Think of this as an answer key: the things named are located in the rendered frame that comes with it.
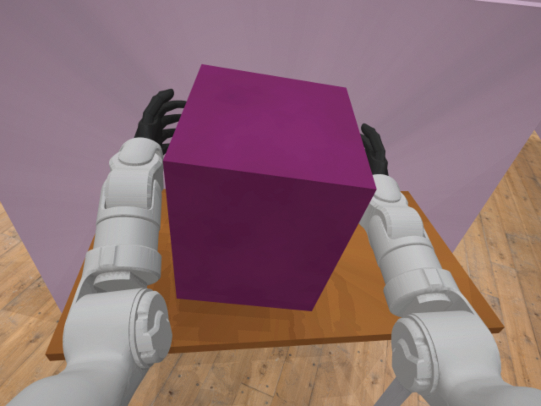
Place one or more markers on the robot left upper arm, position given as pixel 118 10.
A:
pixel 111 340

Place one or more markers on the carton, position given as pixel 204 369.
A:
pixel 267 179

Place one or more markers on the left robot forearm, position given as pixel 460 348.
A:
pixel 124 254

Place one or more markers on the right robot forearm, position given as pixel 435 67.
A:
pixel 414 279

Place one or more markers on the right robot hand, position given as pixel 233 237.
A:
pixel 374 149

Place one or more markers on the left robot hand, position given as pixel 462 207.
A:
pixel 153 122

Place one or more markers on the table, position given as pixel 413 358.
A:
pixel 351 308

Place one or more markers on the robot right upper arm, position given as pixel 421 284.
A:
pixel 450 359

